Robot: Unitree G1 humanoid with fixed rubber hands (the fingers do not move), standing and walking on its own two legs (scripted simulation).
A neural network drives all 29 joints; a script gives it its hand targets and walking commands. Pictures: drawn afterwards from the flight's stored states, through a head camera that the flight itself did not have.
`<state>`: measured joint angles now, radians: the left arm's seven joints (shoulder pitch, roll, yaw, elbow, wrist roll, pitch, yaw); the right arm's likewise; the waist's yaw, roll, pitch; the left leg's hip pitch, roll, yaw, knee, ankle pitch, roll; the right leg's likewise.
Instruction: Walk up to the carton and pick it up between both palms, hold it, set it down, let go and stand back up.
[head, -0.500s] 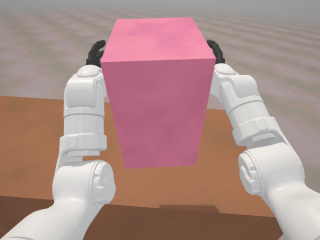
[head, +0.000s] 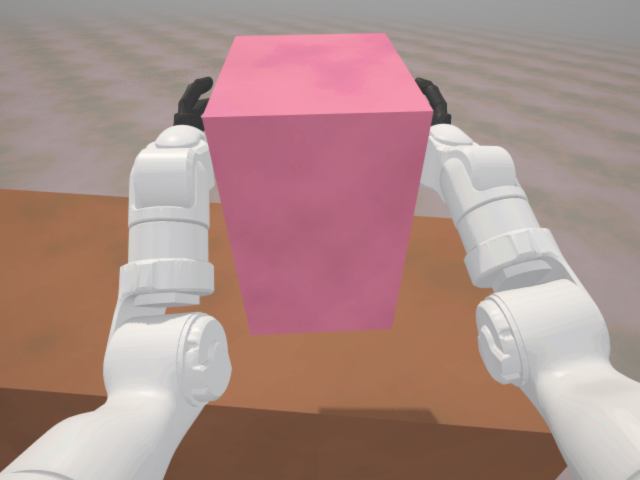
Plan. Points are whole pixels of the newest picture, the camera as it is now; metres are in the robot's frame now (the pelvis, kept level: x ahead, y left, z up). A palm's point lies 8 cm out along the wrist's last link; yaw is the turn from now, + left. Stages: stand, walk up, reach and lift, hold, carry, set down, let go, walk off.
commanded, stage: hold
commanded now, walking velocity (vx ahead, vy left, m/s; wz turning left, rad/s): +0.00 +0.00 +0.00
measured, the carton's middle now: (316, 187) +0.38 +0.00 +0.24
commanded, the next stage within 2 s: none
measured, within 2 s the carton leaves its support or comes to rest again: neither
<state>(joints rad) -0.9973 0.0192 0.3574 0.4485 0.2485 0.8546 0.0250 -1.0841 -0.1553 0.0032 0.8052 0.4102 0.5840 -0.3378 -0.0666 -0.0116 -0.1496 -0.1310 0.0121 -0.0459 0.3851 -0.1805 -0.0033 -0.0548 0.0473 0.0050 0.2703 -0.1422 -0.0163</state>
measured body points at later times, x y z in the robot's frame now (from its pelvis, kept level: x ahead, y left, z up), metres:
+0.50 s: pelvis +0.00 +0.00 +0.00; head -0.08 +0.02 +0.44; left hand +0.39 +0.14 +0.30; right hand +0.39 -0.14 +0.30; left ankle +0.02 +0.12 -0.75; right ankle +0.01 -0.11 -0.75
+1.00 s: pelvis +0.00 +0.00 +0.00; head -0.09 +0.02 +0.44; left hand +0.39 +0.14 +0.30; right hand +0.39 -0.14 +0.30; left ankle +0.02 +0.12 -0.75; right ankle +0.01 -0.11 -0.75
